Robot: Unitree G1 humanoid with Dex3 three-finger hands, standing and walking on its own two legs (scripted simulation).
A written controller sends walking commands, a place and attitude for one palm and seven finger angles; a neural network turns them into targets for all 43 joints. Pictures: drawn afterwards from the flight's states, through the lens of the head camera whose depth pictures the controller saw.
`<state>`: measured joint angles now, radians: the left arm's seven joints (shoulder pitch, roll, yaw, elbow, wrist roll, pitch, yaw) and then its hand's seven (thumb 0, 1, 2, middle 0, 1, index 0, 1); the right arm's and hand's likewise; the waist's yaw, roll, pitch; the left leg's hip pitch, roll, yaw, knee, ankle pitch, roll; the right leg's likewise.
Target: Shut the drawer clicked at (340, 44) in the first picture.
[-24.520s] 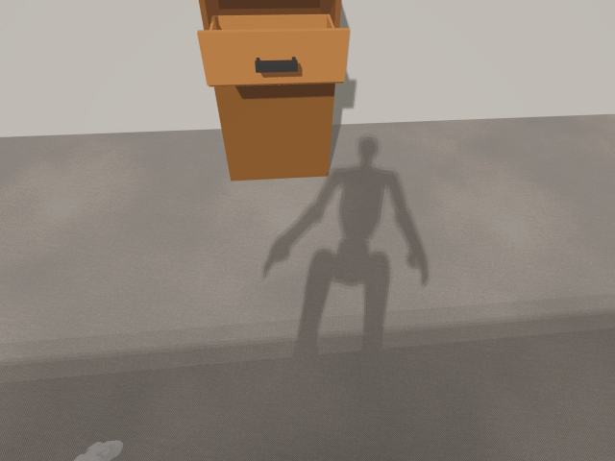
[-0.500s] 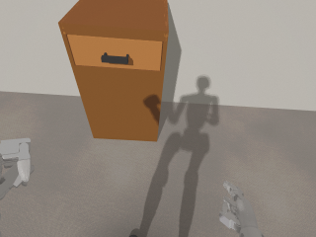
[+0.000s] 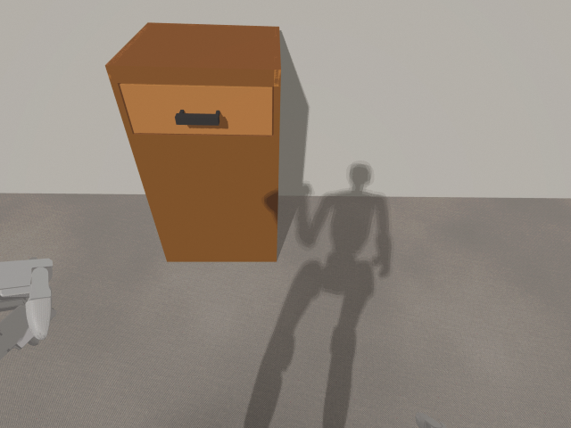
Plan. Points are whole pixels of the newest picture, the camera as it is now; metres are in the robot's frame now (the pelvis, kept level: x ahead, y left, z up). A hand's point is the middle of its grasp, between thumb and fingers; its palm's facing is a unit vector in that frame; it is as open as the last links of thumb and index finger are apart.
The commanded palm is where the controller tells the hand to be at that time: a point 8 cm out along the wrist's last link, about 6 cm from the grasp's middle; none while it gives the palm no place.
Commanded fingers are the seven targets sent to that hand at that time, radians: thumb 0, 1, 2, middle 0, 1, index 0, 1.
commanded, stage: stop stepping back and stand still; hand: left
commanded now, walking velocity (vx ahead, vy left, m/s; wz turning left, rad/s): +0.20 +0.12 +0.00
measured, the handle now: (198, 116) +1.00 +0.25 -0.03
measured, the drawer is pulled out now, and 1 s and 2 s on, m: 0.00 0.00 0.00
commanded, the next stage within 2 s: let the arm hang, fingers relaxed in 1.08 s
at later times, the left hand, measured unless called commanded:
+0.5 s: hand (31, 320) +0.18 +0.24 +0.19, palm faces +0.43 -0.76 -0.48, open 3.2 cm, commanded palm +0.13 +0.28 +0.18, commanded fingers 0.00 0.90 0.90 -1.40 -1.60 -1.40 -1.60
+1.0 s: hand (18, 314) +0.20 +0.27 +0.17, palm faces +0.35 -0.80 -0.49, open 3.2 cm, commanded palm +0.14 +0.31 +0.18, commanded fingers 0.00 0.90 0.90 -1.40 -1.60 -1.40 -1.60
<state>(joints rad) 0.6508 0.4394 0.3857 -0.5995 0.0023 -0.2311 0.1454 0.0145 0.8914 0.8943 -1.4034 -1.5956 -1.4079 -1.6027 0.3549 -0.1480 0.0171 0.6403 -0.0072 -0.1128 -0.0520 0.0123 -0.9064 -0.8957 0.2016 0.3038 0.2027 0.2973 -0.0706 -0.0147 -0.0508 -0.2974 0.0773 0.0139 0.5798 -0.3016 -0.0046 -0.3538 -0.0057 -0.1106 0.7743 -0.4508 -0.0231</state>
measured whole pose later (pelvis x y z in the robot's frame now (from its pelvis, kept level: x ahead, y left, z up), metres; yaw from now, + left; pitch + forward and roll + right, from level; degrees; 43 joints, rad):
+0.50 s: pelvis +0.00 -0.01 +0.00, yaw +2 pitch -1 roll +0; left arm 0.61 0.39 0.38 -0.55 -0.02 -0.24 0.15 0.01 0.89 0.89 -1.40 -1.60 -1.41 -1.60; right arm 0.19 -0.22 -0.02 0.61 0.01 -0.13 -0.07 0.01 -0.91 -0.90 0.20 0.30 0.20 0.30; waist 0.00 0.01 0.00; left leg -0.25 0.05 0.08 0.54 -0.27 -0.01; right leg -0.26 -0.01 -0.11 0.54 -0.28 -0.04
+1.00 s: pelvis +0.01 +0.03 +0.01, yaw +1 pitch +0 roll +0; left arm 0.65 0.39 0.37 -0.56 -0.04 -0.22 0.14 0.01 0.89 0.89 -1.40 -1.60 -1.41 -1.60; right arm 0.19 -0.20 0.00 0.60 0.01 -0.07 -0.07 0.01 -0.91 -0.90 0.20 0.30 0.20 0.30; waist -0.01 0.01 0.04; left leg -0.22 0.02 0.11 0.47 -0.25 0.03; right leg -0.22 -0.03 -0.08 0.45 -0.23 0.01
